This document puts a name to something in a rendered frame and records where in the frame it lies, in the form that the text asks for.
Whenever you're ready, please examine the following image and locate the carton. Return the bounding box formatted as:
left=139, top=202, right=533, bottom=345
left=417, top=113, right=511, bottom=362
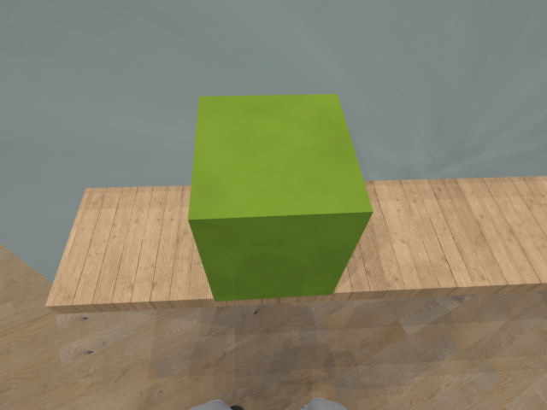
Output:
left=188, top=94, right=373, bottom=302

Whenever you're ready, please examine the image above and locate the robot left shin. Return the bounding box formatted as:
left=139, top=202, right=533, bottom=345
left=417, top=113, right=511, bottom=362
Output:
left=208, top=400, right=231, bottom=409

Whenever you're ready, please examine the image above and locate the table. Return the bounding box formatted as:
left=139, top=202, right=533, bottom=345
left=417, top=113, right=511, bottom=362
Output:
left=45, top=176, right=547, bottom=314

